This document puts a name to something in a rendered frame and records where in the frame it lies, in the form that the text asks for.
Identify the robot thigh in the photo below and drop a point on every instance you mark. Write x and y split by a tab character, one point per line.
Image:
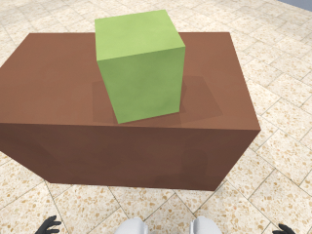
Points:
132	226
202	225

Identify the carton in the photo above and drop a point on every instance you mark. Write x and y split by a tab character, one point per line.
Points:
140	58

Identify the right robot thigh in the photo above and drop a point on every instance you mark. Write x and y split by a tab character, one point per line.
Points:
202	225

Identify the pedestal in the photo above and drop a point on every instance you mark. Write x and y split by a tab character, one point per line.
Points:
57	120

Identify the robot left hand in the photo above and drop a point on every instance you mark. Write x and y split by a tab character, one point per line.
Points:
49	222

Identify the left robot thigh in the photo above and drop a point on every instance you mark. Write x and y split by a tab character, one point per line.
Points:
132	226

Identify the robot right hand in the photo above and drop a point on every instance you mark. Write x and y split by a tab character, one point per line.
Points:
285	229

